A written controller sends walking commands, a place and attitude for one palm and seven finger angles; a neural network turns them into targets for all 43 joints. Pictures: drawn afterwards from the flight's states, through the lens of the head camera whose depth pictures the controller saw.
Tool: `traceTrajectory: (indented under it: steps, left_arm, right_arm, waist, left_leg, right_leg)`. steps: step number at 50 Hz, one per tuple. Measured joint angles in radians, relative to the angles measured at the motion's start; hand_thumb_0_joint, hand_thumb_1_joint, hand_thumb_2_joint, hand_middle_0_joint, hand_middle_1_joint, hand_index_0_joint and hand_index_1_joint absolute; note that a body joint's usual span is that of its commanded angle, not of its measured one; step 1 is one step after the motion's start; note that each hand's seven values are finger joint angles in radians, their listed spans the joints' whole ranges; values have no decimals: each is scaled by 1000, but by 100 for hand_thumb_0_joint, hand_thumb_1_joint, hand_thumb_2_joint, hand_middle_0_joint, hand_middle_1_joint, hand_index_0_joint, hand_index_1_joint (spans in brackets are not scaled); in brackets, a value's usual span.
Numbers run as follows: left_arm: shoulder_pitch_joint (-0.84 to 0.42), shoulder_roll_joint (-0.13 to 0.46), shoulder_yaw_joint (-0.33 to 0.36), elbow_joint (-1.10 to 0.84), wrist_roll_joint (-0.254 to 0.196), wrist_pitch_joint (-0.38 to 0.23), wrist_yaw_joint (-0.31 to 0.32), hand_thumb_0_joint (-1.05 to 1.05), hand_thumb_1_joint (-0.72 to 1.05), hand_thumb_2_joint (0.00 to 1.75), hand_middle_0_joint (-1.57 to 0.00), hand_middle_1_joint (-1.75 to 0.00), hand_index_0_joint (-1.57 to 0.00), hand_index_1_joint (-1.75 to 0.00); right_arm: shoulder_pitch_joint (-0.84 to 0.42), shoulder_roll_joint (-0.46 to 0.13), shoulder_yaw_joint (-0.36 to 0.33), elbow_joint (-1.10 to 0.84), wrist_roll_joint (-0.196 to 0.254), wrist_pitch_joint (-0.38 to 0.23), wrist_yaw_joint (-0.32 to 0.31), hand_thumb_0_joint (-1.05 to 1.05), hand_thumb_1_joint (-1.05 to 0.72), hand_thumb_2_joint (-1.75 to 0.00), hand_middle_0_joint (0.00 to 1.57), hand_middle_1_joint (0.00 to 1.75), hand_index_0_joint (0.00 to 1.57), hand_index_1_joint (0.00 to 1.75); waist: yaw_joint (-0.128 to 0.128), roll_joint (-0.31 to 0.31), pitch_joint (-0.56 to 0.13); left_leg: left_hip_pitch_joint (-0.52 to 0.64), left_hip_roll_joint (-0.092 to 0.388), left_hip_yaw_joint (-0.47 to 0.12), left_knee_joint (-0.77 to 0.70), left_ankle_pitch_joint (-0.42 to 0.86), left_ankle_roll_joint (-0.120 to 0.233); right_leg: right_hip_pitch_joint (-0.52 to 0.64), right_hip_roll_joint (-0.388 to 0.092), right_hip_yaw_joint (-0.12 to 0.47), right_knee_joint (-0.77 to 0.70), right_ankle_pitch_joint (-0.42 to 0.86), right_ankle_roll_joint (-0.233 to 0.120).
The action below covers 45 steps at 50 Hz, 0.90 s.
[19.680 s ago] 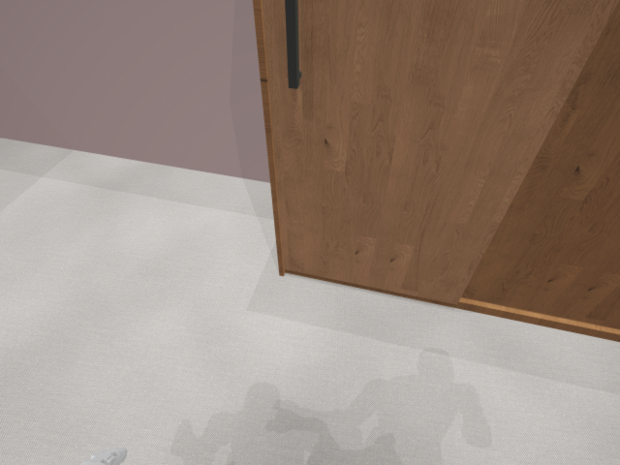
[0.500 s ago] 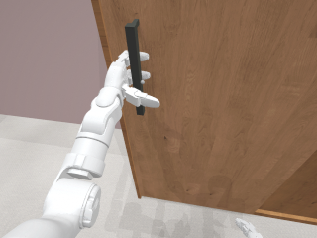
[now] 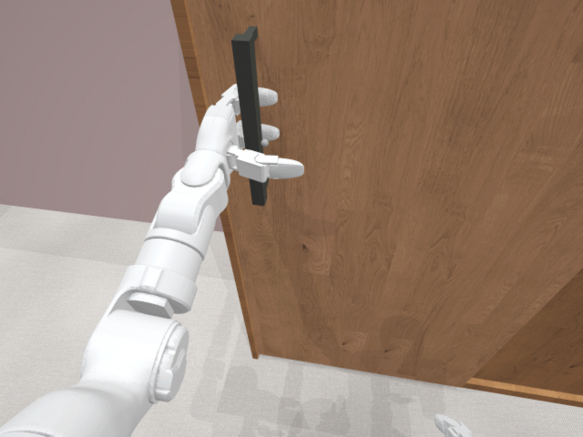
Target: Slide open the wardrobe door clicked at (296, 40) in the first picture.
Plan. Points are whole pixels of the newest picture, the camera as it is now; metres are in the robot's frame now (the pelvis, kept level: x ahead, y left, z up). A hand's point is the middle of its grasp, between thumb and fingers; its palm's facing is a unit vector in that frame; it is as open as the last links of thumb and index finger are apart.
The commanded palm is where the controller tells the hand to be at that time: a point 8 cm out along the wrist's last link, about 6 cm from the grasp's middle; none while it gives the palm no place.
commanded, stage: grip the handle and tug to test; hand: left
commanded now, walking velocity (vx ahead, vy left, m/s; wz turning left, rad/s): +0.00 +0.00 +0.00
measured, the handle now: (256, 127) +0.49 +0.08 +0.20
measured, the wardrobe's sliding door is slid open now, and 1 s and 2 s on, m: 0.00 0.00 0.02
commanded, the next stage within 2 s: tug the door sideways, standing still in 1.18 s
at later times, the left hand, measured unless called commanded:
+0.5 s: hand (263, 142) +0.44 +0.06 +0.21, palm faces -0.12 -0.99 +0.00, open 5.5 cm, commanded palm +0.41 +0.11 +0.21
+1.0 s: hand (263, 142) +0.43 +0.06 +0.21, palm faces -0.13 -0.99 +0.01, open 5.6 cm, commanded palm +0.39 +0.11 +0.21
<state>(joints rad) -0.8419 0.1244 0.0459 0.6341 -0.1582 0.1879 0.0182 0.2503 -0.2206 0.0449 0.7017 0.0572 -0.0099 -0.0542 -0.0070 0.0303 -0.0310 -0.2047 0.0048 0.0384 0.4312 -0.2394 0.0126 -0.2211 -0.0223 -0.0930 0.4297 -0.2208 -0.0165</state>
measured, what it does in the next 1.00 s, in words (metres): stands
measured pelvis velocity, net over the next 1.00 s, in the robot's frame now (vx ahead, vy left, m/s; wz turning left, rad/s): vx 0.02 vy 0.00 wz -0.03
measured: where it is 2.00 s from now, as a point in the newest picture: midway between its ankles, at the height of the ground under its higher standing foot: outside the picture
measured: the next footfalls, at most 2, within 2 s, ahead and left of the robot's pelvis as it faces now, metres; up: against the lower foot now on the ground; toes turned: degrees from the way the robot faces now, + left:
none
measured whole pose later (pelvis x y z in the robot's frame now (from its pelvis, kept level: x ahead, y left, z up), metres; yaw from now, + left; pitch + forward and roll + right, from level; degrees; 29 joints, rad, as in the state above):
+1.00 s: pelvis +0.02 +0.00 +0.00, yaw -2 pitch +1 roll +0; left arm -0.69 0.14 0.09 0.43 -0.17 0.25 -0.02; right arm 0.22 -0.22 0.04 0.64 0.06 0.03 -0.04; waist -0.02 0.04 -0.05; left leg -0.15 0.02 0.07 0.40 -0.26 0.01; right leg -0.19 -0.01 -0.06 0.40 -0.23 -0.02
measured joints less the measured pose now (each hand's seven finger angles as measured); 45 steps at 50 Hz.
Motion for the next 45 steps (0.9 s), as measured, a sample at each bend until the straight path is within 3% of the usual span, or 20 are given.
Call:
traceTrajectory:
  steps: [24,45]
  left_arm:
    - [22,15,15,-5,-8,-17,-25,1,73,83,-41,-137,-39,-137]
    - [111,8,34,-142,-3,39,-22,1,75,81,-39,-140,-36,-140]
  right_arm:
    - [1,-5,-2,-10,3,-14,2,1,-91,-90,20,30,20,30]
    - [-23,-4,-3,-46,1,25,10,1,-91,-90,20,30,20,30]
  waist:
    - [-4,-1,-10]
    - [-6,11,-19]
  left_leg:
    - [6,4,10,-7,-3,0]
    - [34,9,20,-23,-13,-2]
  right_leg:
    - [2,5,11,-8,1,0]
    - [23,11,22,-20,-7,0]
